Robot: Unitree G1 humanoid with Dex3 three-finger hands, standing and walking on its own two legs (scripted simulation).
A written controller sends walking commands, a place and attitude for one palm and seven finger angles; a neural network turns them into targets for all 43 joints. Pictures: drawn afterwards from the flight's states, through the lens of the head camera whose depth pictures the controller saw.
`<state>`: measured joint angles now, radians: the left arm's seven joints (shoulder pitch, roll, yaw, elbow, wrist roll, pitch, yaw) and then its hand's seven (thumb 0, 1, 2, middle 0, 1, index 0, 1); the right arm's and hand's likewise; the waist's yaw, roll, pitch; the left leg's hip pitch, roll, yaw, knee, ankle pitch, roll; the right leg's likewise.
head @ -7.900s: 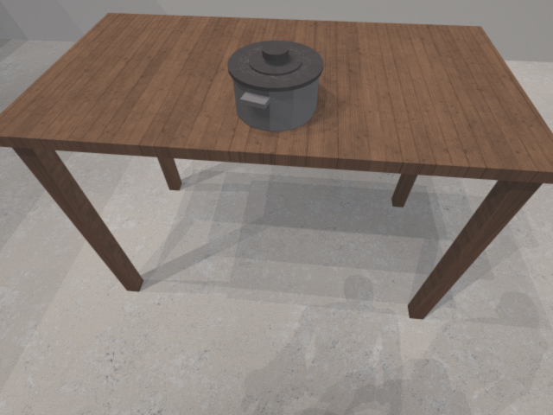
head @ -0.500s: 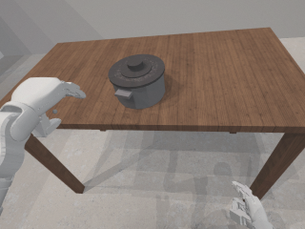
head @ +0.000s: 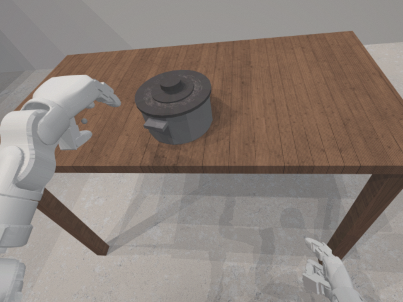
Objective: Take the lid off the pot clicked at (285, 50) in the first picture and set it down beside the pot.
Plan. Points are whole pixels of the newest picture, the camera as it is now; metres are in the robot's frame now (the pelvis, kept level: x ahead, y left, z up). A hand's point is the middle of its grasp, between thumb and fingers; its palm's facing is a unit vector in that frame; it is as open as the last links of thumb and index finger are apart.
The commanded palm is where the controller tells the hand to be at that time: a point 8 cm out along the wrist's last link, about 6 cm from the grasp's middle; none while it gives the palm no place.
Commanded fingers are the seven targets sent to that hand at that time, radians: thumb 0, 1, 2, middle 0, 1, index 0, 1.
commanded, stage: move the open hand above the knob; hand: left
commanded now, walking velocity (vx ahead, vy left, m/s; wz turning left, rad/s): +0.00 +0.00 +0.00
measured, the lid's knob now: (170, 83) +0.57 +0.12 +0.16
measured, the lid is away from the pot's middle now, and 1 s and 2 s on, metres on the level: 0.00 0.00 0.00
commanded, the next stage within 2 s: lower the open fingers around the knob in 1.94 s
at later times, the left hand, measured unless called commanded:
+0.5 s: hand (118, 97) +0.43 +0.18 +0.22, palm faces -0.14 -0.02 -0.99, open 10.0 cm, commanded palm +0.40 +0.19 +0.29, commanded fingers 0.00 -0.37 1.64 -0.86 -0.08 -0.86 -0.08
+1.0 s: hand (146, 74) +0.50 +0.14 +0.22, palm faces -0.20 -0.03 -0.98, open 10.0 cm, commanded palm +0.48 +0.15 +0.29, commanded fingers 0.00 -0.37 1.64 -0.86 -0.08 -0.86 -0.08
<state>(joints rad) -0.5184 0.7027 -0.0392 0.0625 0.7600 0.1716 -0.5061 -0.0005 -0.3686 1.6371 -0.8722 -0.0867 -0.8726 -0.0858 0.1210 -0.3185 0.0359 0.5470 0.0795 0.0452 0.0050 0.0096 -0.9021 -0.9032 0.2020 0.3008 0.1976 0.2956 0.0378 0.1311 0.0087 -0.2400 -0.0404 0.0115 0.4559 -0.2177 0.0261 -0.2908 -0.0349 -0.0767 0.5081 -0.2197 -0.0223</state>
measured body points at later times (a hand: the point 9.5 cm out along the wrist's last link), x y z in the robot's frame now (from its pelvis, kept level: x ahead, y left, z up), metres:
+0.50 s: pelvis +0.02 +0.01 +0.00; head +0.04 -0.04 +0.45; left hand +0.43 +0.18 +0.27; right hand +0.21 -0.21 -0.11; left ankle +0.02 +0.11 -0.74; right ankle +0.03 -0.10 -0.74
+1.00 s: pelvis +0.03 +0.02 +0.00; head +0.06 -0.02 +0.45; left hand +0.50 +0.14 +0.28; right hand +0.17 -0.23 -0.12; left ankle +0.02 +0.11 -0.74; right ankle +0.03 -0.10 -0.74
